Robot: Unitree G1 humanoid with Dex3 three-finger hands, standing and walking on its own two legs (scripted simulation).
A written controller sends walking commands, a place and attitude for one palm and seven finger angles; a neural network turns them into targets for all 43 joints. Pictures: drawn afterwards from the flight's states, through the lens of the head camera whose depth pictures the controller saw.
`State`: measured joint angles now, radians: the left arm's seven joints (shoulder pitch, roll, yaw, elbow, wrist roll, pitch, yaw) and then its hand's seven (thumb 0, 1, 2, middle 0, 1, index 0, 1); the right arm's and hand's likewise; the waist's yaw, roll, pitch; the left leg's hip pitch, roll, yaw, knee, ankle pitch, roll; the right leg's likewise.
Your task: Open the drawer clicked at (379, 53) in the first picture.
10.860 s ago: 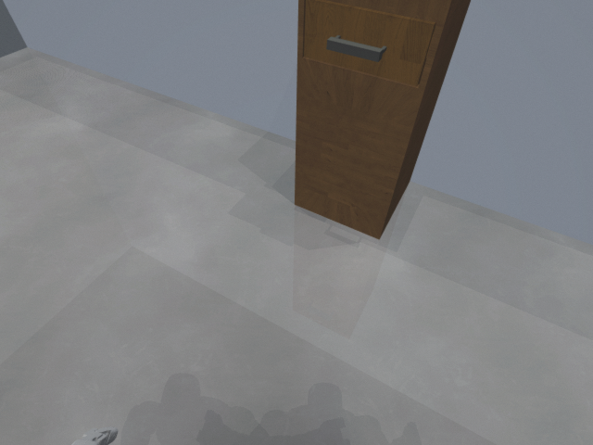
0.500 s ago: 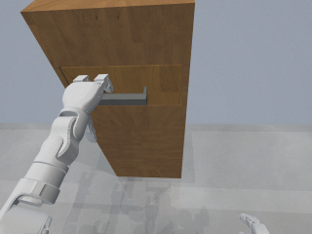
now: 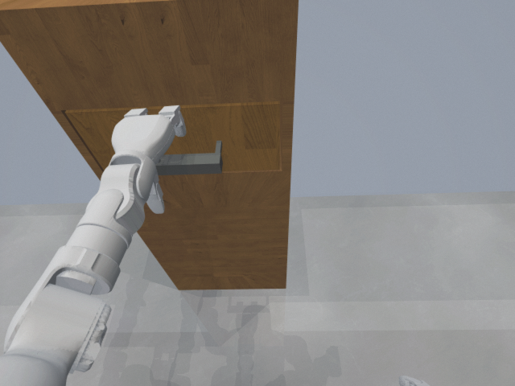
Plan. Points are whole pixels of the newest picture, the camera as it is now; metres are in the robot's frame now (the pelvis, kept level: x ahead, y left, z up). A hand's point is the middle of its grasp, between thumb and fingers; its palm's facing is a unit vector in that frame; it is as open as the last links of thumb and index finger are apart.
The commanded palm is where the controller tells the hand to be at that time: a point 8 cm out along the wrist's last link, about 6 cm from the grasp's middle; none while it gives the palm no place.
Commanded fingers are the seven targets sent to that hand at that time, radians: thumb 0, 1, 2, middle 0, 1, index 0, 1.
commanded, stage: move the hooked fingers above the handle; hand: left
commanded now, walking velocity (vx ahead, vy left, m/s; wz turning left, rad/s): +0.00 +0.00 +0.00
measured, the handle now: (180, 155) +0.52 +0.17 +0.05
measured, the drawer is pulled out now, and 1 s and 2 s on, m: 0.00 0.00 0.00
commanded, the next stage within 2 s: none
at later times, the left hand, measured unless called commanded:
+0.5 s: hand (176, 149) +0.47 +0.15 +0.10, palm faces -0.01 -0.05 -1.00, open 13.6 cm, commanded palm +0.44 +0.18 +0.17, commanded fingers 0.00 -0.50 0.30 -0.30 -1.20 -0.30 -1.20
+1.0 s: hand (167, 144) +0.47 +0.16 +0.12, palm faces +0.04 -0.02 -1.00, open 13.8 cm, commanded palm +0.44 +0.17 +0.17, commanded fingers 0.00 -0.50 0.30 -0.30 -1.20 -0.30 -1.20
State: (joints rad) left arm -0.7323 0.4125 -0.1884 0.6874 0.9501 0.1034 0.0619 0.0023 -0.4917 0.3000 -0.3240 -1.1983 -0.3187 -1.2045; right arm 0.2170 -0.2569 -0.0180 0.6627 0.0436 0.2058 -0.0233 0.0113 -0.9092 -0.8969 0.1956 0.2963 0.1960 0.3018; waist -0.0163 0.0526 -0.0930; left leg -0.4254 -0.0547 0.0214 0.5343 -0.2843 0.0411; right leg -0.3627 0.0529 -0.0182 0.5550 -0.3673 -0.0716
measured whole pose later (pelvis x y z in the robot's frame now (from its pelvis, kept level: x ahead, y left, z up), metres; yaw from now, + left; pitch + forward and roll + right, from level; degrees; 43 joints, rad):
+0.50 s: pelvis -0.01 +0.00 +0.00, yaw -2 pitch +12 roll +1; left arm -0.84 0.40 -0.11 0.91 1.00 0.09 0.14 0.00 -0.49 0.30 -0.39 -1.22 -0.35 -1.23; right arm 0.30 -0.25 -0.03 0.68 0.04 0.19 -0.03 0.01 -0.91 -0.90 0.20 0.30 0.20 0.30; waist -0.09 0.06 -0.12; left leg -0.47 -0.03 0.05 0.53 -0.27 0.04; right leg -0.41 0.07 0.01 0.56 -0.34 -0.07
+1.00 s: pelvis -0.02 +0.01 +0.00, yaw -1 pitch +11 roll +1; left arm -0.90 0.37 -0.17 0.94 1.00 0.14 0.17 0.00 -0.49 0.30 -0.32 -1.20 -0.32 -1.20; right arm 0.26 -0.26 -0.03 0.68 0.04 0.17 -0.02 0.01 -0.91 -0.90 0.20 0.30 0.20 0.30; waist -0.07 0.06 -0.13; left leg -0.48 -0.05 0.04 0.56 -0.27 0.05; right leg -0.42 0.06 0.00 0.58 -0.35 -0.06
